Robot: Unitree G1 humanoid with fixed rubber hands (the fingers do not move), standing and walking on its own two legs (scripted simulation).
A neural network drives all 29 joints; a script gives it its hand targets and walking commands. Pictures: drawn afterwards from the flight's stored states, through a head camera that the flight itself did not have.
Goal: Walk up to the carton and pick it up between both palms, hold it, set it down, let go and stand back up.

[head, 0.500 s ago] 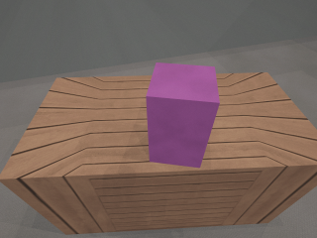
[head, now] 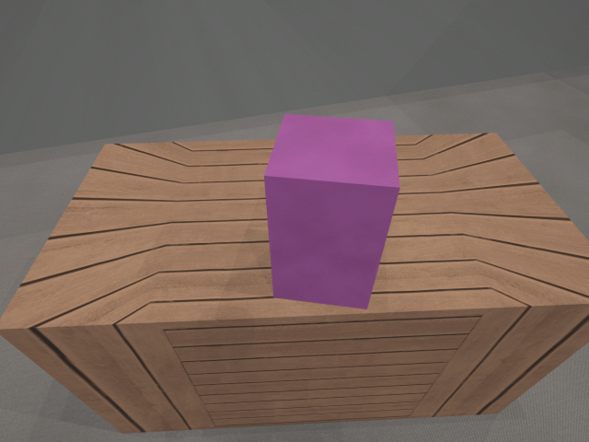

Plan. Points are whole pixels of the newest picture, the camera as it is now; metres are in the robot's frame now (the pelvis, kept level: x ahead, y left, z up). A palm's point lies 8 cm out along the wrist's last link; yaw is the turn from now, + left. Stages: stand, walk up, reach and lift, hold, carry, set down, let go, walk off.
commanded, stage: stand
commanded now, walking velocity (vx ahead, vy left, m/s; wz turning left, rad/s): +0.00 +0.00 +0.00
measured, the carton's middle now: (328, 217) +0.49 -0.04 +0.04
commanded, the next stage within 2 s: none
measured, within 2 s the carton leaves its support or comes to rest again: neither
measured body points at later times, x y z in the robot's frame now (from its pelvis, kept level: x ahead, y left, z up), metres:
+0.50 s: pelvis +0.05 -0.01 +0.00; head +0.05 -0.01 +0.45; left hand +0.07 +0.24 -0.14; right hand +0.07 -0.26 -0.14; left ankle +0.09 +0.11 -0.73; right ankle +0.03 -0.12 -0.73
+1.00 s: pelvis +0.08 -0.01 +0.01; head +0.08 -0.02 +0.46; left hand +0.11 +0.23 -0.14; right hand +0.12 -0.26 -0.14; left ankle +0.09 +0.11 -0.73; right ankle +0.03 -0.12 -0.73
